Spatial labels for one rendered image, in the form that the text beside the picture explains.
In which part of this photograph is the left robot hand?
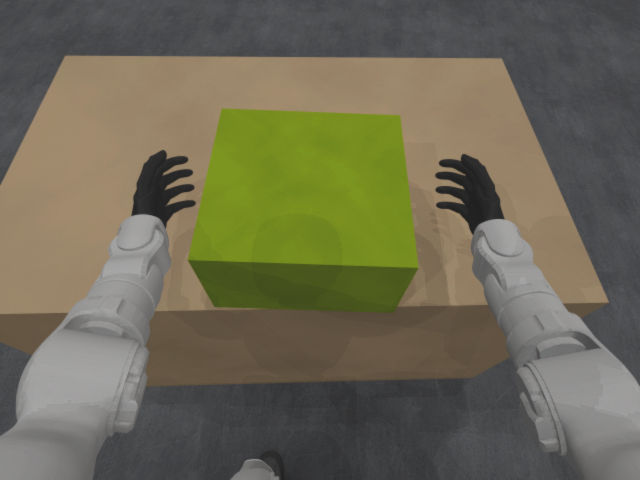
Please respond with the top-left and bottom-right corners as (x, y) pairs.
(131, 150), (196, 228)

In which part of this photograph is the right robot forearm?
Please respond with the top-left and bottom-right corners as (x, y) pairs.
(471, 219), (640, 400)

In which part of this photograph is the left robot forearm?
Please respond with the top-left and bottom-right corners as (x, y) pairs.
(16, 214), (171, 421)

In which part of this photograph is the robot left upper arm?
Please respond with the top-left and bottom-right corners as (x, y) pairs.
(0, 328), (149, 480)

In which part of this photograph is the robot right upper arm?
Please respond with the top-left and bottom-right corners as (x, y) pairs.
(515, 348), (640, 480)

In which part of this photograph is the robot left shin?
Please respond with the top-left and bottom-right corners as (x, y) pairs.
(240, 459), (273, 472)

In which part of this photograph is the pedestal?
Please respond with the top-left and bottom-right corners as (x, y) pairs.
(0, 56), (609, 387)

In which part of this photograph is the right robot hand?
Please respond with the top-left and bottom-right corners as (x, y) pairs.
(435, 154), (505, 235)

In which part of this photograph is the robot left foot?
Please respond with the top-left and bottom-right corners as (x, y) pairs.
(259, 451), (284, 480)

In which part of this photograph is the carton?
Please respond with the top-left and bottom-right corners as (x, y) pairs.
(188, 109), (419, 313)

